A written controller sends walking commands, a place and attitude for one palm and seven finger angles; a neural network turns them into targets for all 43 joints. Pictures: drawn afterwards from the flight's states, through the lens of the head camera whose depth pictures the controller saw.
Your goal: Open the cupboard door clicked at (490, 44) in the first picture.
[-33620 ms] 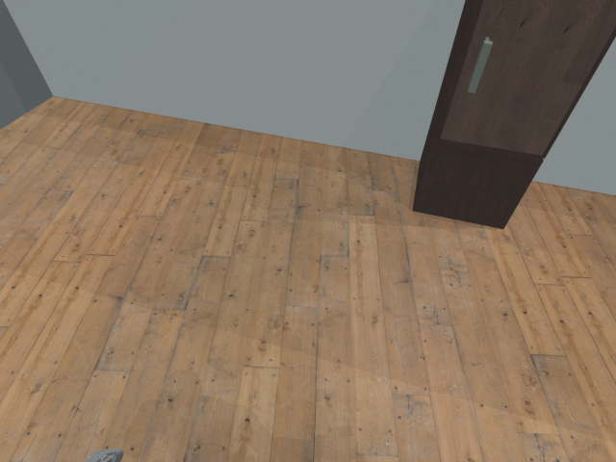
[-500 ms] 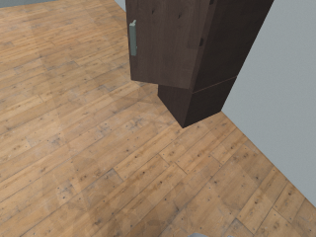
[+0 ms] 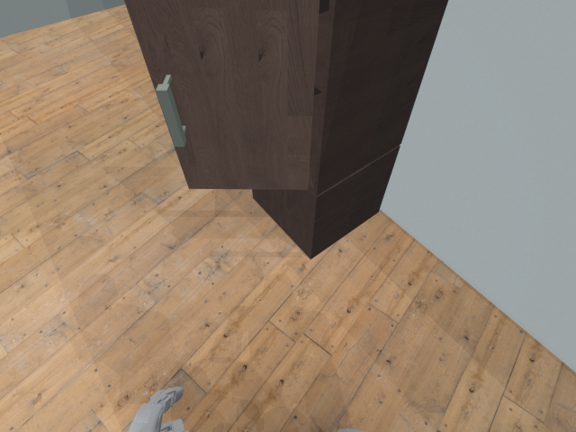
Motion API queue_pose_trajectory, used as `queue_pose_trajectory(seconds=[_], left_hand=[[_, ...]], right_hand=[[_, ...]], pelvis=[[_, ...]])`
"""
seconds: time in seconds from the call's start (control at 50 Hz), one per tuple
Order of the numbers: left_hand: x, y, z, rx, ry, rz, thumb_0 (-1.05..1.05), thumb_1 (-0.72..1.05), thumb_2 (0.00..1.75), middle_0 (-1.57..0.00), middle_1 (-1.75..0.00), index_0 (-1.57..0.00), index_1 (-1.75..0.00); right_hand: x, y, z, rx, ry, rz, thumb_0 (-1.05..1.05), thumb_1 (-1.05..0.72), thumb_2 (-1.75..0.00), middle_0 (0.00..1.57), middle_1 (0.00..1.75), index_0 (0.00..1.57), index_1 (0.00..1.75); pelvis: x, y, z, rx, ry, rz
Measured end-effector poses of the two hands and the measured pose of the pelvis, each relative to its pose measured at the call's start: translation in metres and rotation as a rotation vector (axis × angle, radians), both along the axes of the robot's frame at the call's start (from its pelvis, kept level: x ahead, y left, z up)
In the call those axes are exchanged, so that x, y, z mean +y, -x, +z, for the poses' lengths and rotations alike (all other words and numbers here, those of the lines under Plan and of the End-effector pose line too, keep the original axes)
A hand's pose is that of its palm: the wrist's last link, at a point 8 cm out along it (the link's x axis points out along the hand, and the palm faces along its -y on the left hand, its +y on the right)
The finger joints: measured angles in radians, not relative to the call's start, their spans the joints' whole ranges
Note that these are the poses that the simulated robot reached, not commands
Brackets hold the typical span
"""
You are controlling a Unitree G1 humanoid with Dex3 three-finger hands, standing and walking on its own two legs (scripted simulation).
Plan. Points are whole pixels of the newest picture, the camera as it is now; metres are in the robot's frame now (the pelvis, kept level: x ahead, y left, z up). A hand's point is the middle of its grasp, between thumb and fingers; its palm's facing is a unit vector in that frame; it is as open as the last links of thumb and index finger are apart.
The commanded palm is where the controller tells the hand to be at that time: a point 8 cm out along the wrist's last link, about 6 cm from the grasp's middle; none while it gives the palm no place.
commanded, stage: take the last steps up to it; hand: left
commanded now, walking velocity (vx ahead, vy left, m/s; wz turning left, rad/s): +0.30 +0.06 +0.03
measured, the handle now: (174, 111) +0.79 +0.27 -0.03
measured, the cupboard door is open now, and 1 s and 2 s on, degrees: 51 51 51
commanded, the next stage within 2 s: come to a stop and stand still in 0.34 s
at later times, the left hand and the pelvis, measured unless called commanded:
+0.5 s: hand (147, 425) +0.16 +0.23 -0.17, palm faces +0.05 -0.99 -0.16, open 7.4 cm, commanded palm none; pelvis +0.17 +0.06 +0.01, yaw -1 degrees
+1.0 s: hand (158, 344) +0.29 +0.24 -0.17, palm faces +0.03 -0.98 -0.19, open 7.4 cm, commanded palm none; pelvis +0.21 +0.06 +0.01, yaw +0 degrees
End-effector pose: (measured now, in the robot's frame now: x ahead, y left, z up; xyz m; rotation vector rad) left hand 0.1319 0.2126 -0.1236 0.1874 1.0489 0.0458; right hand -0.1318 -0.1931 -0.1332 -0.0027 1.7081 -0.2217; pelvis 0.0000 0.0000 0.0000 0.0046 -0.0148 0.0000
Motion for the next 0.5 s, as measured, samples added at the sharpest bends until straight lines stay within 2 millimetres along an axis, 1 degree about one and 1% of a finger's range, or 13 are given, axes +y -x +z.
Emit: queue_pose_trajectory(seconds=[0.02,0.06,0.1,0.16,0.26,0.32,0.36,0.4,0.44,0.5], left_hand=[[-0.001,0.005,0.000,0.023,0.002,0.017,0.00,0.91,0.89,-0.20,-0.30,-0.20,-0.30],[0.000,0.017,-0.001,0.076,0.002,0.063,-0.01,0.92,0.89,-0.20,-0.30,-0.20,-0.30],[0.013,0.023,0.001,0.099,-0.026,0.120,-0.03,0.96,0.89,-0.20,-0.30,-0.20,-0.30],[0.028,0.036,0.000,0.177,-0.040,0.143,-0.03,0.97,0.89,-0.20,-0.30,-0.20,-0.30],[0.045,0.058,-0.010,0.318,-0.013,0.197,-0.02,0.94,0.89,-0.20,-0.30,-0.20,-0.30],[0.054,0.063,-0.024,0.404,0.012,0.218,-0.01,0.93,0.89,-0.20,-0.30,-0.20,-0.30],[0.059,0.058,-0.029,0.449,0.018,0.211,0.00,0.93,0.89,-0.20,-0.30,-0.19,-0.30],[0.063,0.042,-0.028,0.456,0.018,0.196,0.00,0.92,0.89,-0.20,-0.30,-0.19,-0.30],[0.066,0.019,-0.024,0.430,0.021,0.182,0.00,0.92,0.89,-0.20,-0.30,-0.19,-0.30],[0.066,-0.024,-0.016,0.360,0.020,0.166,0.00,0.92,0.89,-0.20,-0.30,-0.19,-0.30]], right_hand=[[-0.004,-0.015,0.000,-0.015,0.004,0.006,0.01,-0.90,-0.90,0.20,0.30,0.20,0.30],[-0.011,-0.054,0.001,-0.071,0.017,0.025,0.01,-0.90,-0.90,0.20,0.30,0.20,0.30],[-0.017,-0.097,0.003,-0.144,0.030,0.054,0.01,-0.90,-0.90,0.20,0.30,0.20,0.30],[-0.022,-0.166,0.006,-0.263,0.048,0.100,0.01,-0.91,-0.90,0.20,0.30,0.20,0.30],[-0.024,-0.275,0.013,-0.421,0.103,0.195,0.02,-0.93,-0.90,0.20,0.30,0.20,0.30],[-0.017,-0.332,0.013,-0.516,0.142,0.240,0.01,-0.93,-0.90,0.20,0.30,0.20,0.30],[-0.010,-0.358,0.015,-0.563,0.161,0.254,0.01,-0.92,-0.90,0.20,0.30,0.20,0.30],[-0.003,-0.371,0.018,-0.581,0.164,0.252,0.01,-0.92,-0.90,0.20,0.30,0.20,0.30],[0.005,-0.377,0.020,-0.571,0.154,0.246,0.01,-0.92,-0.90,0.20,0.30,0.20,0.30],[0.018,-0.375,0.018,-0.522,0.121,0.235,0.00,-0.91,-0.90,0.20,0.30,0.20,0.30]], pelvis=[[-0.001,-0.007,0.002,-0.001,0.003,0.001],[-0.002,-0.020,0.008,0.004,0.008,0.005],[-0.002,-0.033,0.012,0.012,0.010,0.011],[0.002,-0.055,0.015,0.019,0.010,0.016],[0.021,-0.095,0.012,0.012,0.016,0.020],[0.038,-0.122,0.001,0.006,0.025,0.011],[0.046,-0.134,-0.002,0.003,0.012,0.002],[0.050,-0.145,0.000,0.004,0.007,-0.008],[0.053,-0.155,0.005,0.009,0.004,-0.012],[0.055,-0.170,0.011,0.015,0.001,-0.013]])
